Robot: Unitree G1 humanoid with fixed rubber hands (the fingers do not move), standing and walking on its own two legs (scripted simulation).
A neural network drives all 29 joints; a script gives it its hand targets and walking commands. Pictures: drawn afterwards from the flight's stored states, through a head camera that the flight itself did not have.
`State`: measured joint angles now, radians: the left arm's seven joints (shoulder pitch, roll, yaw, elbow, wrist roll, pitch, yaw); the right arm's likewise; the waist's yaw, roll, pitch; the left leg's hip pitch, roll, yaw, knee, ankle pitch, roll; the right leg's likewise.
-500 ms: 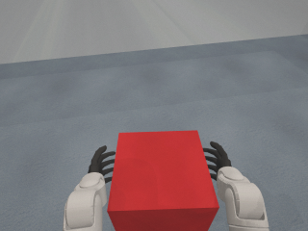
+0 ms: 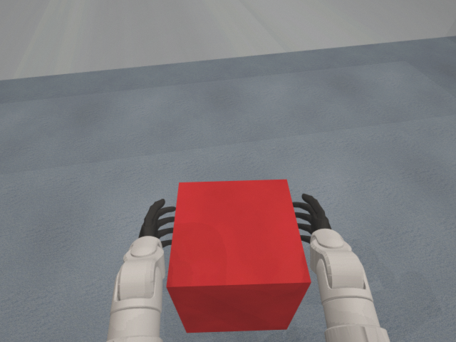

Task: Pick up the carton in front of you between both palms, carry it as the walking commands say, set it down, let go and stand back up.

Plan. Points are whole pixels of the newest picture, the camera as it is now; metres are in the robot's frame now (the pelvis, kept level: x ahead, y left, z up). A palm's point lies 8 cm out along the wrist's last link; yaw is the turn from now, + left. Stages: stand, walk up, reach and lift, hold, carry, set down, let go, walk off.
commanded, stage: carry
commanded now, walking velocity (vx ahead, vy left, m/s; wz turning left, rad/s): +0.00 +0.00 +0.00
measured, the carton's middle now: (234, 258) +0.29 +0.00 -0.06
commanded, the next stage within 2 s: hold in 0.18 s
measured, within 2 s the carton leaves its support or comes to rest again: neither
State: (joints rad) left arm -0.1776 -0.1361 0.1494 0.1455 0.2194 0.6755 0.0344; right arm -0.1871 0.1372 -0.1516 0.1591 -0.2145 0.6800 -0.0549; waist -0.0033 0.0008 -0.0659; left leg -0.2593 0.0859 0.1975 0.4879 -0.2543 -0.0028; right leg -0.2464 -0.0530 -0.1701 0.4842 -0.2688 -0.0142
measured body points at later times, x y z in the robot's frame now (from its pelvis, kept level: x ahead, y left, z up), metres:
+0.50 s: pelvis -0.03 +0.00 +0.01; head -0.06 +0.01 +0.46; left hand +0.27 +0.16 +0.04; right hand +0.27 -0.15 +0.04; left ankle +0.00 +0.13 -0.74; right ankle -0.01 -0.12 -0.74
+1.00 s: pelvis -0.08 +0.01 -0.04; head +0.04 +0.02 +0.40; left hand +0.33 +0.16 -0.06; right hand +0.32 -0.14 -0.06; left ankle +0.00 +0.13 -0.74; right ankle -0.01 -0.11 -0.74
